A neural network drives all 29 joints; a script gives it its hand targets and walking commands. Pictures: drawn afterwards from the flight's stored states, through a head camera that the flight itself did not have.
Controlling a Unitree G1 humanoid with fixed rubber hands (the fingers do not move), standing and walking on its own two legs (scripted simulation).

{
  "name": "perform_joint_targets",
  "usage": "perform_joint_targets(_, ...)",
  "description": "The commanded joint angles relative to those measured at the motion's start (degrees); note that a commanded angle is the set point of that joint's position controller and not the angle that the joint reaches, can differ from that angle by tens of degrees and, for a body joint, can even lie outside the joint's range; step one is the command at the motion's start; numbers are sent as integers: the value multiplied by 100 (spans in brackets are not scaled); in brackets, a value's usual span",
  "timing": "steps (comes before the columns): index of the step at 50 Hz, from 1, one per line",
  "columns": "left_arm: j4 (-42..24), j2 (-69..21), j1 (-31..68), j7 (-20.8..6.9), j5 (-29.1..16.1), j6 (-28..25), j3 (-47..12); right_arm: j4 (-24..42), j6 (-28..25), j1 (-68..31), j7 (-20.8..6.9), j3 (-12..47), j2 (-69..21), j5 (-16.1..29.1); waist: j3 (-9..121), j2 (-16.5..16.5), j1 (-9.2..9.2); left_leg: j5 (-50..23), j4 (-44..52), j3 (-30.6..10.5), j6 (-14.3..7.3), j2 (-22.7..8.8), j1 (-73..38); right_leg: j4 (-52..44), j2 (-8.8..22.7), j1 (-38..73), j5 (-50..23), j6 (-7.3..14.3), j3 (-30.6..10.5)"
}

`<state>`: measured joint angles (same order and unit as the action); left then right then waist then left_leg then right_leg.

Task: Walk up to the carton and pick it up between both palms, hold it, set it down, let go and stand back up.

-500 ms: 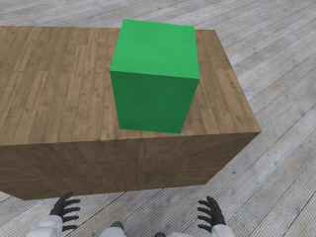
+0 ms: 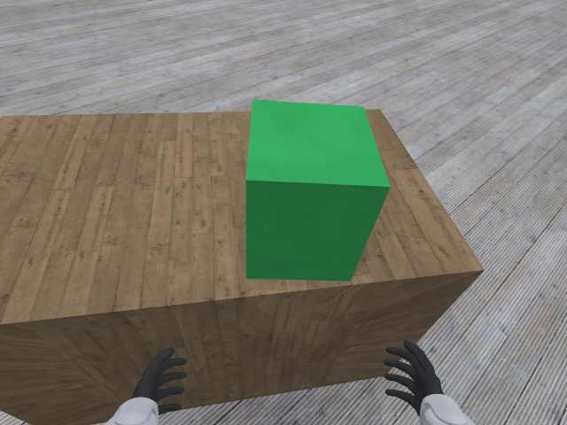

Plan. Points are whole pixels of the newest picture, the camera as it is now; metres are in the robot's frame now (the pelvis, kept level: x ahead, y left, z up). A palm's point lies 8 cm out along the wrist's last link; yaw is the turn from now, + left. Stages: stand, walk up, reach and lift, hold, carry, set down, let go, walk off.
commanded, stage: reach and lift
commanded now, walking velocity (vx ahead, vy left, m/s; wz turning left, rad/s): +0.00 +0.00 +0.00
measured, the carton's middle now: (303, 194) +0.49 -0.01 +0.03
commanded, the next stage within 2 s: none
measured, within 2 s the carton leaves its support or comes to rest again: neither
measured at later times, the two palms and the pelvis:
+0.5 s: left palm (170, 346) +0.22 +0.17 -0.02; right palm (443, 367) +0.22 -0.22 -0.02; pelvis +0.04 -0.02 +0.01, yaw -1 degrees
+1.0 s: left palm (166, 318) +0.25 +0.19 +0.00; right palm (442, 321) +0.28 -0.22 +0.00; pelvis +0.04 -0.05 +0.00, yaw +2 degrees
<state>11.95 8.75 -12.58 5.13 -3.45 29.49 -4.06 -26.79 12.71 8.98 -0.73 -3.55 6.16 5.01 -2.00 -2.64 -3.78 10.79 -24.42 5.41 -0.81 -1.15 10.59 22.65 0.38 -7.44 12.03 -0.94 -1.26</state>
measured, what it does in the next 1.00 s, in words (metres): shifts its weight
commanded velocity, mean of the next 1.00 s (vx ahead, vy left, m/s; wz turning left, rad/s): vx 0.00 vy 0.00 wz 0.00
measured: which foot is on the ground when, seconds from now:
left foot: down 0.00-1.00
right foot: down 0.00-1.00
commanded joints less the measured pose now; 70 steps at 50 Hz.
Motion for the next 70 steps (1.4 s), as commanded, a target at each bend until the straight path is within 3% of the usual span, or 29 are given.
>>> perform_joint_targets(1,-1380,45,404,222,2,-320,-108,1043,-396,-182,-252,-233,969,176,536,721,47,-328,881,-471,715,-204,-901,-593,-434,-620,-337,207,247)
perform_joint_targets(10,-1674,-146,169,361,-20,-1060,-204,1797,-1048,370,-341,-184,1343,413,850,530,-65,-1699,616,-410,784,-100,-1608,-818,-482,-743,-802,254,183)
perform_joint_targets(20,-1443,-67,-10,107,-20,-1769,147,2349,-1559,763,55,153,1168,419,771,162,-117,-2524,561,-277,650,31,-1837,-1047,-430,-443,-1430,146,104)
perform_joint_targets(35,-1100,793,598,-396,-516,-2967,640,2537,-1989,341,577,690,614,441,715,56,98,-1519,636,-60,206,172,-1076,-802,45,83,-2225,-308,-157)
perform_joint_targets(43,-105,1067,1286,-425,-837,-4001,556,1948,-2341,-471,619,715,624,497,872,143,207,-1137,586,-160,123,142,-538,-569,104,376,-2334,-278,-185)
perform_joint_targets(52,1115,988,2219,-209,-845,-5054,458,844,-2922,-1779,474,728,732,602,1218,159,284,-990,565,-255,144,178,-81,-337,-33,633,-2469,-177,-189)
perform_joint_targets(56,1140,983,2790,-149,-816,-4850,474,506,-2801,-2501,444,707,813,747,1507,217,303,-1014,645,-252,165,189,-132,-370,-94,583,-2455,-166,-157)
perform_joint_targets(61,335,997,3418,-80,-614,-4114,624,697,-2546,-3186,489,656,1172,1087,2082,368,258,-1796,504,-239,284,194,-801,-449,-238,415,-2759,-149,-10)
perform_joint_targets(65,-401,876,3689,-99,-416,-3005,775,841,-2056,-3547,580,574,1343,1274,2129,468,255,-2275,462,-244,425,154,-1567,-754,-308,2,-2323,-106,132)
perform_joint_targets(70,-1031,710,3994,-99,-305,-1589,874,990,-1225,-3963,672,369,1381,1250,1711,634,246,-1810,612,-281,517,105,-1829,-1041,-358,-492,-1225,-36,279)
